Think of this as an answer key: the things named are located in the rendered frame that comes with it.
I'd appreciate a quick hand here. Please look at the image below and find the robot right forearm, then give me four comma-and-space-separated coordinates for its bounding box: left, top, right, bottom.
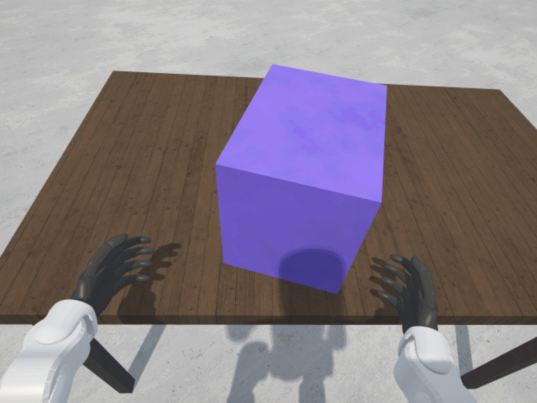
394, 326, 477, 403

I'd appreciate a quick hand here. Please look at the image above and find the carton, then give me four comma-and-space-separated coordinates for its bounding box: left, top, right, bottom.
215, 64, 387, 294

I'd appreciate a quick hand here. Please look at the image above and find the robot right hand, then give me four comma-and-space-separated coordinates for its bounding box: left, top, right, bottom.
377, 254, 438, 334

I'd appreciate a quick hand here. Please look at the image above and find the robot left forearm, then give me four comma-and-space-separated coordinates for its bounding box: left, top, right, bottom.
0, 300, 98, 403

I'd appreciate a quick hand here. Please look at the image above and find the table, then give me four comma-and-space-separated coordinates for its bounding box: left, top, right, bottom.
0, 71, 537, 394

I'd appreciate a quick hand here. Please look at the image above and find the robot left hand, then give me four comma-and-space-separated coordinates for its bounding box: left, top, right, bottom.
69, 233, 154, 316

